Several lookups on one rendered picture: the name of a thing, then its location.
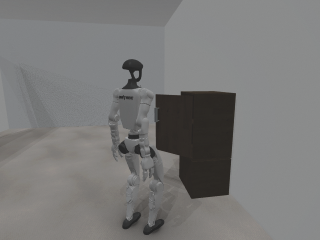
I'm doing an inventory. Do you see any left robot thigh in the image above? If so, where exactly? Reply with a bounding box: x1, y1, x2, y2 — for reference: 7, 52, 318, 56
118, 140, 141, 187

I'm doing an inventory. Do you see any right robot hand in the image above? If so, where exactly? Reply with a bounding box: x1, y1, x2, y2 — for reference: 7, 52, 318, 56
140, 156, 154, 182

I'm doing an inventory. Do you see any left robot forearm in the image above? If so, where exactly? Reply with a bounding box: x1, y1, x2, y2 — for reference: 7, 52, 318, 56
108, 119, 120, 144

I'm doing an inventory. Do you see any robot left upper arm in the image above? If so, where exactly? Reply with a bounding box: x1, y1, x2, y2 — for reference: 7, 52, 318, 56
108, 88, 122, 122

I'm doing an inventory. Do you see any cupboard door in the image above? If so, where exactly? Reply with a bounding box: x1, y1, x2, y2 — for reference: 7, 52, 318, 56
155, 94, 193, 158

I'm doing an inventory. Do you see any left robot foot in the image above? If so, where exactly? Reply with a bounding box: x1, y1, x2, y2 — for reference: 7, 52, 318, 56
122, 212, 141, 230

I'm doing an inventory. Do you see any left robot hand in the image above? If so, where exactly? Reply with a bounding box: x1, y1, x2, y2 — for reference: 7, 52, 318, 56
111, 142, 124, 161

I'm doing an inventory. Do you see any right robot forearm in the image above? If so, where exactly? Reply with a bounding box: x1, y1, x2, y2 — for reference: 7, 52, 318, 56
138, 118, 151, 158

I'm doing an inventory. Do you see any robot right upper arm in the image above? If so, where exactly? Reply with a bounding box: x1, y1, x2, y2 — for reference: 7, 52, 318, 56
136, 88, 154, 128

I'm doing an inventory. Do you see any handle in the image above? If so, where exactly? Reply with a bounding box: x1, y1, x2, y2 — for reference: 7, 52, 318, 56
154, 107, 160, 122

